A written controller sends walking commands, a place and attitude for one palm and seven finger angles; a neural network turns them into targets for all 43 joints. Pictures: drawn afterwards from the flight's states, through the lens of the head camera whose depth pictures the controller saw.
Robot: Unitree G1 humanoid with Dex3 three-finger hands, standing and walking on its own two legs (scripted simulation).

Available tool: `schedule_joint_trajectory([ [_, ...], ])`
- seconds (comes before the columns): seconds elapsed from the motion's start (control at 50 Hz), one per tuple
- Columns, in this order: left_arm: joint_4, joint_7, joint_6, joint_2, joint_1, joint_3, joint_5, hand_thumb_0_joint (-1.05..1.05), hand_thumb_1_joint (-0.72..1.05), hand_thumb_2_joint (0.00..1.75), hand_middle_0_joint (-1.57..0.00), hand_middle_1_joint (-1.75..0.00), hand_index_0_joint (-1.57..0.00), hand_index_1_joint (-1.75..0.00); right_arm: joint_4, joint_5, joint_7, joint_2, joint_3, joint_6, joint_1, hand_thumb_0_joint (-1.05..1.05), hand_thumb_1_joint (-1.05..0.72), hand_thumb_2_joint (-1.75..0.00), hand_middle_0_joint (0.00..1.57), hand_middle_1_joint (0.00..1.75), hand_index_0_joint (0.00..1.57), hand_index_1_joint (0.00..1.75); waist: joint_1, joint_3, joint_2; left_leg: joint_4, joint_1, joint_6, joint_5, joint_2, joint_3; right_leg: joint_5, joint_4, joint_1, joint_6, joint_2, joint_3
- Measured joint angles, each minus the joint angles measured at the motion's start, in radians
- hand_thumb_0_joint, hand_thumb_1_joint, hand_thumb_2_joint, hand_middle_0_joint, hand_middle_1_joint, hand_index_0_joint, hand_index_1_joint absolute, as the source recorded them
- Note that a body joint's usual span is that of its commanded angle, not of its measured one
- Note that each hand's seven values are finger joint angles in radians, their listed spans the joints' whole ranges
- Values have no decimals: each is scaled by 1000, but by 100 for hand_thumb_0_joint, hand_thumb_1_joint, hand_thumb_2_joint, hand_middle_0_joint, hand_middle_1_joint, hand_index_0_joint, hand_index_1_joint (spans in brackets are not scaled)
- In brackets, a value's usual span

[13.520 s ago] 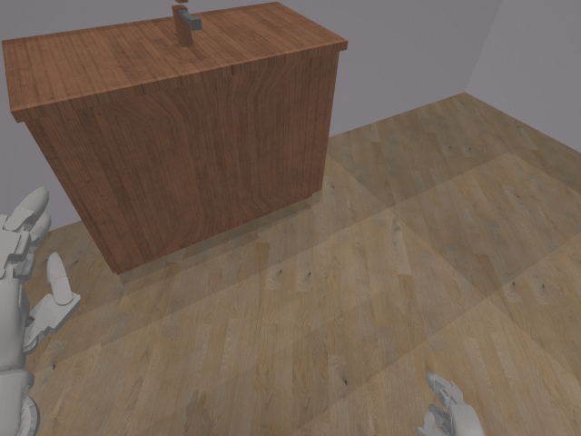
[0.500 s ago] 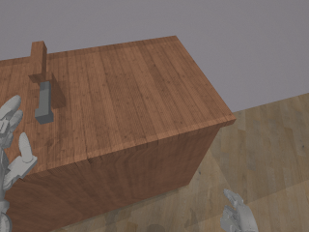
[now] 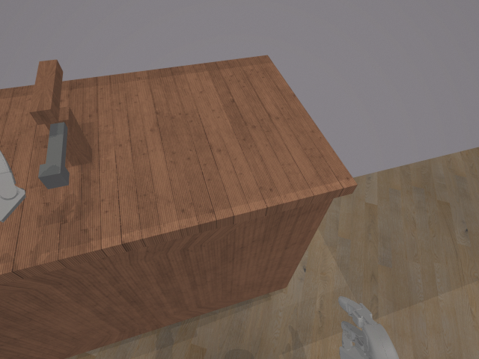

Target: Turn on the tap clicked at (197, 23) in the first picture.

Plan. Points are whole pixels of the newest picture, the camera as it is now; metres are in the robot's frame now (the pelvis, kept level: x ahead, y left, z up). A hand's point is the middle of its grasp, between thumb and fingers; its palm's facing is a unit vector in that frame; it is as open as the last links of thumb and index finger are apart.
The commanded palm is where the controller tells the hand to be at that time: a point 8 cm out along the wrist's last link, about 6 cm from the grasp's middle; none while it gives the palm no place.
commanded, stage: look again from close up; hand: left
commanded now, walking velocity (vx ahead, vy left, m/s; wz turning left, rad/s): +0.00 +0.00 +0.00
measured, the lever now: (54, 175) +0.33 +0.31 +0.13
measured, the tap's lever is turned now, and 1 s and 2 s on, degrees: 0 0 0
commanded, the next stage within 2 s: come to a stop and stand still in 0.06 s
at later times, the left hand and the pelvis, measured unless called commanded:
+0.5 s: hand (15, 216) +0.22 +0.27 +0.19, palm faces +0.44 -0.81 -0.39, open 7.4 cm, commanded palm +0.15 +0.28 +0.18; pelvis -0.01 +0.00 +0.00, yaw +0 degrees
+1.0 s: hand (28, 245) +0.21 +0.27 +0.15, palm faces +0.40 -0.84 -0.38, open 7.4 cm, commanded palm +0.15 +0.29 +0.18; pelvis -0.01 +0.01 +0.00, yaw +1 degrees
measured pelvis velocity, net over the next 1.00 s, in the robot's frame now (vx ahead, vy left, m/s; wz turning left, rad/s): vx -0.01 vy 0.01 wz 0.01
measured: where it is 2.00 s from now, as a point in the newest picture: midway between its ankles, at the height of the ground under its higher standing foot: outside the picture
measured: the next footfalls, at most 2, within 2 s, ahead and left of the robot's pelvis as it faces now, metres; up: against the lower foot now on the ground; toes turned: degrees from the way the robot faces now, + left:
none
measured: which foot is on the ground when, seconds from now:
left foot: down 0.00-1.00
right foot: down 0.00-1.00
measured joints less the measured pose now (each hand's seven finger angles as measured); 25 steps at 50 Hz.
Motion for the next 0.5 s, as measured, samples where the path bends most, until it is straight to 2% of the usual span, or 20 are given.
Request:
schedule_joint_trajectory([
  [0.06, -58, -22, -18, -68, 150, -109, 5, 1, 90, 90, -20, -30, -20, -30, 5, 4, 8, -29, -32, -13, 12, 1, -90, -90, 20, 30, 21, 30, -18, -4, 16, -1, 4, 3, -5, -2, 9, -7, 9, -3, 5, -1, 9],
  [0.1, -66, -36, -25, -62, 216, -144, 11, 1, 89, 90, -20, -30, -21, -30, 17, 2, -3, -35, -43, -10, 16, 1, -90, -90, 20, 30, 21, 30, -24, 1, 7, 3, 1, 2, -6, -4, 6, -14, 20, -8, 4, -4, 7],
  [0.14, -51, -41, -29, -25, 240, -135, 8, 1, 89, 90, -21, -30, -21, -30, 29, 0, -18, -34, -47, -2, 19, 1, -90, -90, 20, 30, 20, 30, -24, 12, -9, 7, -3, -1, -5, -6, -3, -19, 28, -10, 0, -7, -3],
  [0.2, -18, -29, -19, 21, 216, -87, -10, 1, 88, 90, -21, -31, -22, -30, 39, 0, -33, -38, -47, -1, 27, 1, -90, -90, 20, 30, 20, 30, -11, 28, -24, 18, -16, -6, 0, -8, -23, -17, 29, -12, -6, -10, -24],
  [0.28, -26, -2, -14, 14, 167, -47, -29, 2, 88, 90, -21, -31, -22, -30, 44, 4, -31, -51, -46, -21, 27, 1, -90, -90, 20, 30, 20, 30, 11, 39, -18, 31, -26, -5, 6, -13, -37, -11, 32, -13, -5, -16, -38],
  [0.32, -31, -18, -31, 45, 63, -46, -3, 2, 88, 90, -21, -31, -22, -30, 19, 30, -56, -57, -33, -33, 46, 1, -90, -90, 20, 30, 20, 30, 42, 53, -8, 62, -38, -2, -2, -17, -46, -24, 60, -20, 10, -23, -48],
  [0.36, -21, -25, -57, 61, -21, -6, 4, 2, 88, 90, -21, -31, -22, -30, 35, 19, -47, -39, -19, -36, 18, 1, -90, -90, 20, 30, 20, 30, 55, 56, -13, 71, -34, -1, -7, -18, -36, -31, 82, -26, 4, -24, -39],
  [0.42, 22, -21, -73, 46, -61, 25, -7, 1, 89, 90, -21, -30, -21, -30, 44, 6, -25, -11, -2, -31, -17, 1, -90, -90, 20, 30, 20, 30, 48, 28, -4, 60, -28, 1, -6, -10, -10, -18, 73, -30, -4, -14, -14],
  [0.5, 68, -26, -46, -29, 17, -31, -13, 1, 90, 90, -20, -30, -20, -30, 26, 10, -10, 11, 4, -31, -21, 1, -90, -90, 20, 30, 21, 30, 17, -3, 21, 17, -4, 6, 7, -9, 13, -2, 40, -17, 5, -10, 11],
])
